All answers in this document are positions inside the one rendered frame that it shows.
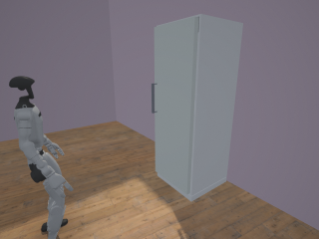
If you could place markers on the robot left hand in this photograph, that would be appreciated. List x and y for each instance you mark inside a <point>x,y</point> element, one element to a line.
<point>52,148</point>

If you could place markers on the right robot forearm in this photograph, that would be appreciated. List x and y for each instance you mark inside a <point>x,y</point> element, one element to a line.
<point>34,155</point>

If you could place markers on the fridge door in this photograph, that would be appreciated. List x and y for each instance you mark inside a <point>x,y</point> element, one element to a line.
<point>175,46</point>

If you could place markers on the robot right hand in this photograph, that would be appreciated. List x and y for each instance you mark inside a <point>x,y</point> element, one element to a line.
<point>56,181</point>

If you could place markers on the humanoid robot torso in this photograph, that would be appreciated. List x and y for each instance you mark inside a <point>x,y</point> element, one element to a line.
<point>37,133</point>

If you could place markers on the robot left foot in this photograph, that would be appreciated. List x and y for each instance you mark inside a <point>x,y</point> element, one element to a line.
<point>45,225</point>

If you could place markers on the right robot upper arm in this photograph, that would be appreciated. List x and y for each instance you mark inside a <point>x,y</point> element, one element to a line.
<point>24,119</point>

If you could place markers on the handle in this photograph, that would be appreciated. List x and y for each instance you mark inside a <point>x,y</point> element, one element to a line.
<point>153,98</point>

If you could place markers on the left robot forearm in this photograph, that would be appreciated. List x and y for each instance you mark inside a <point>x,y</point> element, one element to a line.
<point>47,142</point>

